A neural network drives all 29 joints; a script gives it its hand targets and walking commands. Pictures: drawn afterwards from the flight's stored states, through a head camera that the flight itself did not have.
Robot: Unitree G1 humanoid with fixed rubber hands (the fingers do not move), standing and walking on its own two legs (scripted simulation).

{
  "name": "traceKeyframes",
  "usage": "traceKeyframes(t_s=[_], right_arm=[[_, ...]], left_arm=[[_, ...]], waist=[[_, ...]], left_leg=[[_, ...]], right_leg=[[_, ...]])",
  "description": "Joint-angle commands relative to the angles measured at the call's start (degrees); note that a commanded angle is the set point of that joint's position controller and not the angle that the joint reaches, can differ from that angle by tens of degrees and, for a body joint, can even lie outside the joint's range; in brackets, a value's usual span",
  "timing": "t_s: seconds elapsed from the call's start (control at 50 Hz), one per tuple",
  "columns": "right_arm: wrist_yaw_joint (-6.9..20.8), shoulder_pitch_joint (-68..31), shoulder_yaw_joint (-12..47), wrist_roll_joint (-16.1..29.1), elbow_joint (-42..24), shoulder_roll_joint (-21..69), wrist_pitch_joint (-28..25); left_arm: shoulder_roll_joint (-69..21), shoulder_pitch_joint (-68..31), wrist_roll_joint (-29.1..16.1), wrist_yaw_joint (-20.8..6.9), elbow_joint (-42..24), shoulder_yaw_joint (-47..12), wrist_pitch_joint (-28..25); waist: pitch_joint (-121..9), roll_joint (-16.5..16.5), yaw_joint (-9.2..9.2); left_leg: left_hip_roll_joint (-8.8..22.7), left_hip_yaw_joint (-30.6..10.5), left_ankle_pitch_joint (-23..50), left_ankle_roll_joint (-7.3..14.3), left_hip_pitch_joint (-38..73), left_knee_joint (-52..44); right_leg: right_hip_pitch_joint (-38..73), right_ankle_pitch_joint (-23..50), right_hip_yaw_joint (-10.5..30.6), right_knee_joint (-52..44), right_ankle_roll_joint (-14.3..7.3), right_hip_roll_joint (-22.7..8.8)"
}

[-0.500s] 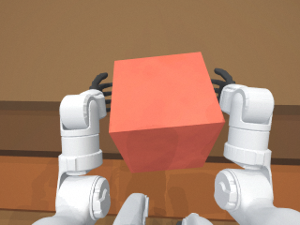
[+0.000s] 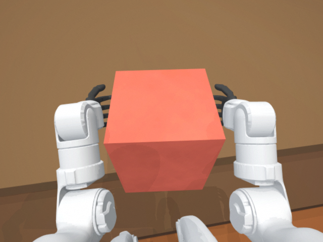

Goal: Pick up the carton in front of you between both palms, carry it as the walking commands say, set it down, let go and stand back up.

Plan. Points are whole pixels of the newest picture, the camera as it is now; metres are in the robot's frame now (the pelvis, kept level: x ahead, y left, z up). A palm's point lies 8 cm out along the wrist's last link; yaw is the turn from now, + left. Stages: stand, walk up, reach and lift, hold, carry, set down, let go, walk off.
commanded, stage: carry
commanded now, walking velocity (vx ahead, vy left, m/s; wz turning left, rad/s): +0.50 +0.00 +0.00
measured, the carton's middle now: (162, 134) +0.36 -0.02 +0.06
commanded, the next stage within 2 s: none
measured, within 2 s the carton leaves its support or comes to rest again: neither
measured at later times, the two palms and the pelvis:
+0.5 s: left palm (106, 15) +0.65 +0.10 +0.23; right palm (210, 8) +0.68 -0.19 +0.23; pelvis +0.29 -0.07 +0.08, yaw +1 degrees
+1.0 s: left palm out of the picture +0.97 +0.14 +0.32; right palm out of the picture +0.95 -0.16 +0.33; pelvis +0.59 +0.01 +0.15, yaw +0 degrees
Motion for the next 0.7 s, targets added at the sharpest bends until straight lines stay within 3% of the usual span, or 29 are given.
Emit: traceKeyframes(t_s=[0.0, 0.04, 0.06, 0.08, 0.1, 0.12, 0.14, 0.18, 0.2, 0.22, 0.24, 0.26, 0.28, 0.3, 0.32, 0.34, 0.36, 0.38, 0.4, 0.42, 0.44, 0.46, 0.48, 0.52, 0.58, 0.6, 0.64, 0.66, 0.68], right_arm=[[14.35, -56.28, 33.94, 29.43, -19.05, 62.39, -1.62], [13.92, -52.35, 33.46, 27.61, -17.86, 59.53, -0.60], [13.90, -49.81, 33.25, 26.18, -16.12, 57.67, 0.02], [14.00, -47.34, 32.71, 24.90, -13.57, 56.20, 0.59], [14.17, -45.15, 32.38, 23.88, -11.13, 54.92, 0.91], [14.38, -44.32, 31.92, 23.01, -8.89, 54.08, 1.12], [14.72, -44.46, 31.76, 22.41, -7.08, 54.00, 1.18], [15.59, -46.28, 31.23, 22.47, -4.72, 54.98, 1.09], [16.03, -47.00, 30.83, 22.67, -3.58, 55.42, 0.97], [16.41, -47.23, 30.11, 23.08, -2.49, 55.93, 0.80], [16.70, -47.56, 29.66, 23.29, -1.14, 56.71, 0.60], [16.86, -47.78, 28.82, 23.24, -0.14, 57.62, 0.38], [16.90, -48.36, 28.31, 23.33, 0.10, 58.09, 0.20], [16.85, -48.10, 28.12, 23.37, 0.35, 58.74, 0.06], [16.64, -48.52, 27.98, 23.36, -0.05, 58.74, -0.07], [16.23, -48.69, 27.56, 22.74, -0.19, 58.37, -0.20], [15.64, -49.00, 27.32, 21.95, -0.68, 58.45, -0.39], [14.84, -48.01, 26.31, 20.05, -1.59, 56.84, -0.62], [14.29, -43.87, 25.13, 18.89, -0.34, 57.05, -0.67], [13.62, -45.93, 25.09, 17.91, -0.96, 55.01, -0.83], [13.25, -46.92, 25.96, 18.28, -2.67, 57.77, -0.80], [12.87, -49.13, 25.97, 18.32, -5.59, 57.71, -0.77], [12.40, -51.00, 26.66, 18.76, -7.73, 58.29, -0.52], [11.54, -53.57, 28.32, 19.73, -12.22, 57.36, -0.32], [10.73, -49.82, 30.39, 19.92, -13.50, 55.56, 0.41], [10.81, -46.99, 30.77, 19.59, -12.09, 55.01, 0.79], [11.36, -44.13, 31.79, 18.92, -8.40, 54.94, 1.49], [11.78, -43.72, 32.01, 18.78, -6.25, 54.89, 1.73], [12.20, -43.57, 31.96, 18.64, -3.80, 55.14, 1.90]], left_arm=[[-59.69, -49.54, -23.99, -8.41, -12.29, -35.69, -2.93], [-58.19, -45.81, -23.48, -8.32, -10.86, -36.44, -2.32], [-57.77, -43.84, -23.16, -8.45, -9.51, -36.77, -1.92], [-57.23, -42.68, -22.96, -8.68, -7.56, -36.94, -1.45], [-56.98, -42.11, -23.07, -8.97, -5.78, -37.26, -1.03], [-56.95, -41.73, -22.96, -9.37, -3.33, -37.23, -0.72], [-57.15, -41.49, -22.86, -9.73, -1.17, -36.99, -0.57], [-57.48, -41.65, -22.37, -10.17, 2.22, -36.16, -0.66], [-58.04, -41.82, -22.40, -10.24, 3.57, -35.65, -0.84], [-59.11, -41.53, -22.35, -10.30, 5.03, -34.97, -1.14], [-59.75, -42.01, -22.30, -10.38, 5.85, -34.38, -1.47], [-60.78, -42.47, -22.54, -10.43, 6.81, -34.28, -1.81], [-61.97, -43.17, -23.24, -10.42, 6.54, -34.30, -2.25], [-62.64, -44.38, -24.04, -10.37, 6.32, -34.30, -2.76], [-63.50, -44.42, -25.03, -10.31, 6.30, -34.19, -3.19], [-63.90, -43.88, -25.97, -10.38, 6.15, -34.00, -3.49], [-63.83, -46.27, -26.86, -10.49, 4.73, -34.34, -4.04], [-65.84, -45.99, -28.93, -10.91, 3.84, -35.49, -4.20], [-64.81, -46.49, -29.91, -11.35, 2.07, -35.22, -4.81], [-66.55, -47.72, -31.11, -11.68, 0.53, -34.92, -4.91], [-65.78, -50.68, -31.62, -11.74, -4.21, -35.76, -5.49], [-66.41, -54.21, -32.81, -11.77, -8.56, -36.73, -5.76], [-66.81, -57.20, -33.77, -11.86, -11.79, -37.11, -5.73], [-65.98, -58.12, -34.13, -11.61, -16.59, -37.86, -5.12], [-62.06, -52.68, -31.42, -10.79, -17.10, -37.38, -3.34], [-60.83, -49.85, -30.18, -10.79, -15.63, -37.24, -2.75], [-58.53, -44.83, -27.62, -11.27, -10.84, -36.64, -1.71], [-57.65, -43.54, -26.87, -11.69, -8.41, -36.45, -1.48], [-57.51, -43.20, -26.62, -12.14, -6.20, -36.34, -1.39]], waist=[[-34.93, 8.25, 1.65], [-34.83, 7.23, 1.74], [-35.17, 9.79, 1.03], [-34.70, 10.97, 0.05], [-33.75, 12.45, -1.57], [-32.20, 11.30, -2.39], [-29.85, 9.69, -2.26], [-24.37, 7.72, -0.11], [-21.65, 8.43, 0.57], [-20.76, 9.07, 2.58], [-19.36, 11.91, 3.22], [-19.53, 13.23, 3.39], [-20.19, 16.31, 4.93], [-21.76, 17.06, 6.29], [-25.01, 18.55, 8.79], [-29.58, 19.46, 12.06], [-34.82, 10.18, 15.04], [-37.79, 4.52, 13.91], [-44.99, -14.01, 10.38], [-49.79, -9.16, 10.79], [-48.30, -6.93, 10.78], [-43.50, -3.40, 9.67], [-39.97, -5.56, 8.40], [-36.35, -3.37, 8.92], [-35.52, 0.34, 9.60], [-36.20, -0.08, 9.79], [-35.36, -4.42, 12.04], [-34.73, -4.96, 13.35], [-32.94, -3.27, 13.94]], left_leg=[[14.85, -29.27, 3.26, 9.94, 38.74, -20.28], [14.78, -25.67, 8.41, 9.85, 40.63, -19.66], [15.45, -25.07, 10.88, 10.55, 42.16, -20.00], [16.44, -25.71, 12.75, 11.58, 45.85, -20.98], [18.66, -29.08, 14.21, 13.86, 50.40, -22.26], [19.89, -30.54, 13.68, 14.16, 54.36, -23.35], [20.20, -30.14, 11.09, 13.30, 55.37, -24.49], [16.50, -24.95, 3.51, 9.49, 48.58, -28.74], [15.09, -22.30, 1.10, 8.58, 44.27, -31.08], [12.83, -17.52, 2.16, 7.47, 38.16, -33.58], [11.48, -13.46, 3.04, 7.06, 32.84, -37.36], [9.60, -6.82, 11.16, 6.47, 25.86, -40.28], [8.73, -2.39, 23.23, 5.96, 21.26, -40.12], [8.80, -0.97, 43.57, 5.67, 22.76, -35.82], [9.54, 0.54, 64.80, 4.84, 26.93, -28.69], [9.36, 1.53, 74.10, 3.09, 29.69, -17.67], [5.27, 2.36, 69.20, -0.41, 28.24, 1.86], [2.37, -4.33, 35.04, -2.77, 14.08, 15.84], [-6.73, -9.25, -3.85, -5.62, -4.89, 41.21], [-5.29, -20.22, -2.27, -3.33, -3.61, 52.62], [-3.57, -19.30, 0.71, -1.93, -9.89, 57.31], [-1.13, -17.00, 2.46, -0.73, -14.18, 57.40], [-0.94, -16.68, 3.06, 0.28, -17.08, 58.94], [0.39, -14.83, 1.91, 1.66, -20.48, 55.06], [1.54, -11.84, -4.60, 1.40, -24.68, 45.42], [2.20, -10.74, -4.03, 1.17, -25.37, 42.92], [2.17, -8.91, -8.04, 1.44, -35.91, 52.14], [2.72, -10.01, -12.22, 1.82, -44.49, 60.42], [3.66, -11.70, -15.16, 2.07, -51.20, 64.56]], right_leg=[[-16.20, -4.75, -0.17, -2.27, -1.35, -2.63], [-18.24, -4.13, -2.19, -7.88, -1.08, -3.54], [-21.36, -3.81, -2.94, -5.82, -0.96, -3.74], [-26.41, -5.33, -3.62, -2.57, -0.89, -4.16], [-35.03, -9.93, -4.04, 7.11, -1.15, -4.27], [-42.37, -14.10, -2.74, 12.93, -1.31, -4.93], [-46.74, -16.16, -1.63, 15.05, -1.44, -5.64], [-44.99, -14.11, -3.84, 6.59, -1.22, -7.02], [-42.70, -11.64, -5.50, 3.04, -0.54, -7.32], [-35.02, -7.80, -7.35, -4.33, -0.27, -7.91], [-27.03, -6.20, -9.02, -13.24, -0.32, -8.20], [-14.46, -4.32, -11.97, -23.51, -1.05, -7.23], [-2.77, 1.50, -14.00, -30.04, -2.54, -5.32], [3.73, 3.82, -17.13, -33.64, -3.35, -2.00], [8.36, 4.26, -19.97, -35.66, -3.96, 1.27], [16.02, 3.67, -21.28, -41.98, -3.71, 4.18], [29.91, 10.18, -21.03, -55.79, -2.88, 6.54], [45.64, 15.12, -6.44, -65.29, -2.63, 0.04], [57.99, 33.44, 31.00, -70.75, -13.35, -21.68], [55.64, 45.06, 31.52, -65.81, -15.38, -19.14], [53.62, 29.92, 28.75, -65.61, -15.11, -18.35], [48.46, 12.96, 26.07, -66.58, -12.92, -17.51], [46.18, 6.10, 23.97, -68.85, -11.62, -16.67], [46.06, -0.01, 18.85, -69.70, -9.75, -15.23], [49.46, 3.61, 15.14, -70.45, -9.88, -15.94], [50.85, 9.05, 13.59, -69.60, -10.06, -16.00], [57.21, 14.88, 15.36, -71.75, -12.44, -18.51], [61.63, 13.68, 17.98, -72.43, -13.87, -20.65], [64.64, 10.35, 18.86, -73.15, -13.69, -21.55]])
